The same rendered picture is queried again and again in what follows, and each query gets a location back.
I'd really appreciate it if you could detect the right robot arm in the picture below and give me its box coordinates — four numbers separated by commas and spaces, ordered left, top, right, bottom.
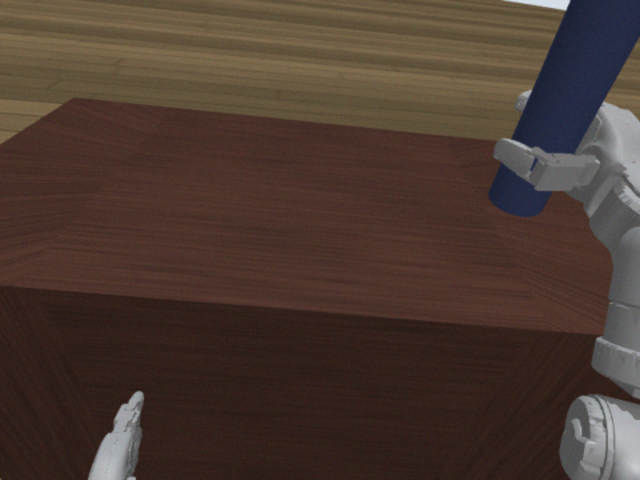
559, 161, 640, 480

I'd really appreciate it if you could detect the right robot hand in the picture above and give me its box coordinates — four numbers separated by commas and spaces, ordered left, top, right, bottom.
493, 90, 640, 203

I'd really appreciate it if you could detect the left robot hand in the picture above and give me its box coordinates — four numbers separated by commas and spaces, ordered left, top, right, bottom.
88, 391, 144, 480

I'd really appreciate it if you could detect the bottle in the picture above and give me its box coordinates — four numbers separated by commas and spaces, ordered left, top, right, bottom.
488, 0, 640, 217

